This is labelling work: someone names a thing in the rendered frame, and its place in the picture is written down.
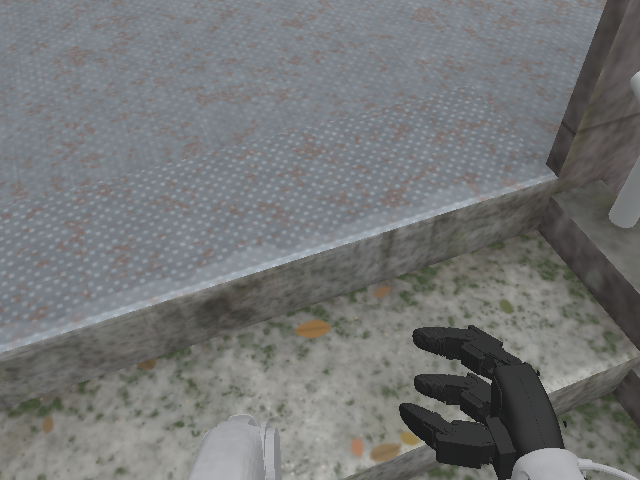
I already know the right robot hand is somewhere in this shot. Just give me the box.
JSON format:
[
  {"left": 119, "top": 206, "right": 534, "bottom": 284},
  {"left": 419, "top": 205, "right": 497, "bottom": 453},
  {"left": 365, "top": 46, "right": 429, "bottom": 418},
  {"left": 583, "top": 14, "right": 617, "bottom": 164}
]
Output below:
[{"left": 399, "top": 325, "right": 567, "bottom": 480}]

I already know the right robot forearm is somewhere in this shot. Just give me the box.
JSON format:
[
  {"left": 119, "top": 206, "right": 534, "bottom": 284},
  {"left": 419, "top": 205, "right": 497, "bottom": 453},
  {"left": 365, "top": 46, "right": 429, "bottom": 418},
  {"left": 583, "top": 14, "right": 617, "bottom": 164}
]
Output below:
[{"left": 511, "top": 448, "right": 588, "bottom": 480}]

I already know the left robot thigh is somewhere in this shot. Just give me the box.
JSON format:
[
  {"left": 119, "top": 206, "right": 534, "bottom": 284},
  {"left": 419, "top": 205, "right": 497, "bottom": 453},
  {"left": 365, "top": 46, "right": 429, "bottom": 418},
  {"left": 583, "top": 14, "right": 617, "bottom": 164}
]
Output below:
[{"left": 187, "top": 419, "right": 282, "bottom": 480}]

